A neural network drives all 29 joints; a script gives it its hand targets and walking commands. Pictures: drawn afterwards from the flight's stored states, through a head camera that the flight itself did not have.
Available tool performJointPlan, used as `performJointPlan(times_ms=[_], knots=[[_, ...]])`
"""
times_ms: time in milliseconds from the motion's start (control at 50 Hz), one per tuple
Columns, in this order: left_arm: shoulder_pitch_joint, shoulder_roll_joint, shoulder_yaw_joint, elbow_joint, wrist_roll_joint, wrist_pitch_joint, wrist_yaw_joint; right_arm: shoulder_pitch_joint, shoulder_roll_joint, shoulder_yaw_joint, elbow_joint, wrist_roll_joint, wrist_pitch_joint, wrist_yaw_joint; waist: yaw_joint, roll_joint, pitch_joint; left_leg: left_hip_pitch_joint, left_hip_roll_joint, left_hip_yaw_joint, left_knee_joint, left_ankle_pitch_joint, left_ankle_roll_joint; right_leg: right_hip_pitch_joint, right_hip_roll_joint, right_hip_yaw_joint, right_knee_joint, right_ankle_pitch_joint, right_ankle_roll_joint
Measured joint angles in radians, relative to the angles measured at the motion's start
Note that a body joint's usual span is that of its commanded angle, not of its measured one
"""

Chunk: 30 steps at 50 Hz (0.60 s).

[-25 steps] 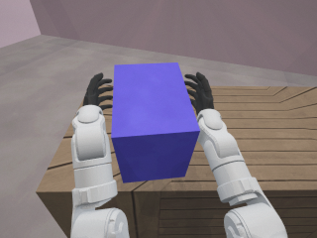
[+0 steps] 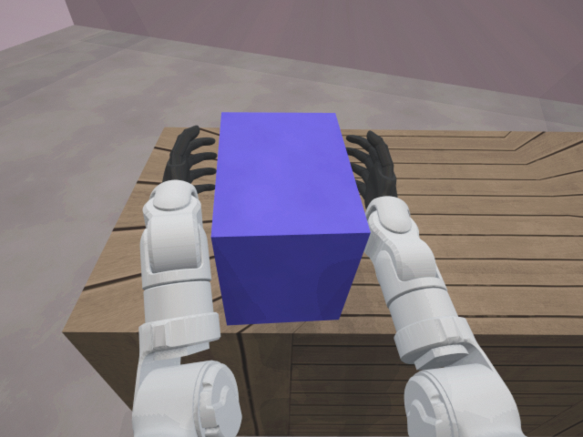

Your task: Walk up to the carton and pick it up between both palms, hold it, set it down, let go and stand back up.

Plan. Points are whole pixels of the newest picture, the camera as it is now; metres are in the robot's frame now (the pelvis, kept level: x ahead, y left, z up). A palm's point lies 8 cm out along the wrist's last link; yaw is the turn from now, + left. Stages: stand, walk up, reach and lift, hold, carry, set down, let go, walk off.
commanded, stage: hold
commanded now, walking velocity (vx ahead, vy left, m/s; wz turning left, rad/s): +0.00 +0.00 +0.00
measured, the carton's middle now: (281, 218) +0.38 +0.01 +0.12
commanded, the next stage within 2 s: none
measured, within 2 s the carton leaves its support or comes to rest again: neither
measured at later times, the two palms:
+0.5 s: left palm (161, 210) +0.35 +0.16 +0.18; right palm (363, 212) +0.35 -0.10 +0.16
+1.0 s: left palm (166, 195) +0.37 +0.15 +0.18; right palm (361, 194) +0.38 -0.10 +0.17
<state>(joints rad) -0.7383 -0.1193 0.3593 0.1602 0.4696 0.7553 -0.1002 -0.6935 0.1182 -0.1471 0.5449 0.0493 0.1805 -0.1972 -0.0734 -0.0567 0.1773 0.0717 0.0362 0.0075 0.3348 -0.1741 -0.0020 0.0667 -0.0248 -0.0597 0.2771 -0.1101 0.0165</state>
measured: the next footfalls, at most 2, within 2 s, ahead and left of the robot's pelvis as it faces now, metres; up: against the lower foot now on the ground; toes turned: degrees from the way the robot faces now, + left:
none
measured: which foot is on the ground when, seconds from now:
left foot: down 0.00-1.00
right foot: down 0.00-1.00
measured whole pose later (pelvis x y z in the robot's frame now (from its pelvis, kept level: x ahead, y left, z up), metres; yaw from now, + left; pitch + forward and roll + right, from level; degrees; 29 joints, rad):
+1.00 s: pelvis +0.01 +0.00 +0.00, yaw +0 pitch -14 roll -1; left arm -0.69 -0.12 0.37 0.08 0.47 0.76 -0.13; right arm -0.67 0.11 -0.08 0.48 0.08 0.21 -0.23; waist -0.06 -0.05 0.21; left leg 0.09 0.04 0.01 0.33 -0.18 -0.01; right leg 0.10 -0.02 -0.06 0.24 -0.10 0.02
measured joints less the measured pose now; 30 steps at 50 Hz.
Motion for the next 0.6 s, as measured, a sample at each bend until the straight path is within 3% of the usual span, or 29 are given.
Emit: performJointPlan(times_ms=[100, 240, 300, 440, 540, 600], knots=[[0.016, 0.000, -0.006, -0.010, 0.000, -0.029, 0.000, 0.004, -0.020, 0.042, -0.011, 0.011, -0.015, -0.019, 0.007, 0.000, 0.033, -0.009, -0.001, 0.000, 0.000, -0.004, -0.001, 0.000, 0.000, 0.000, -0.020, 0.005, 0.000], [0.140, 0.000, -0.114, -0.188, -0.030, -0.058, 0.038, 0.093, -0.067, 0.148, -0.179, 0.101, -0.047, -0.051, -0.001, 0.000, -0.113, -0.013, -0.001, 0.000, 0.000, -0.011, -0.004, 0.011, 0.000, 0.000, -0.051, 0.010, 0.002], [0.137, 0.000, -0.109, -0.187, -0.030, -0.018, 0.034, 0.094, -0.070, 0.153, -0.176, 0.101, -0.010, -0.053, -0.005, 0.000, -0.136, 0.036, -0.001, 0.000, 0.000, -0.037, -0.004, 0.069, 0.000, -0.001, -0.069, -0.007, 0.010], [0.125, 0.000, -0.016, -0.145, -0.012, 0.091, -0.034, 0.092, 0.015, 0.094, -0.085, 0.067, 0.071, -0.041, -0.017, -0.008, -0.026, 0.074, -0.007, 0.000, 0.000, -0.024, -0.004, 0.103, -0.006, -0.001, -0.062, 0.009, 0.012], [0.120, 0.000, -0.029, -0.146, -0.012, 0.044, -0.029, 0.089, 0.015, 0.082, -0.085, 0.066, 0.019, -0.035, -0.015, -0.008, 0.054, 0.043, -0.008, 0.000, -0.001, 0.001, -0.004, 0.067, -0.007, -0.001, -0.050, 0.027, 0.010], [0.109, 0.000, -0.079, -0.146, -0.013, 0.000, 0.013, 0.088, -0.008, 0.079, -0.091, 0.066, -0.038, -0.026, -0.009, -0.004, 0.014, -0.002, -0.007, 0.000, -0.001, 0.008, -0.004, 0.013, -0.007, -0.001, -0.030, 0.022, 0.007]])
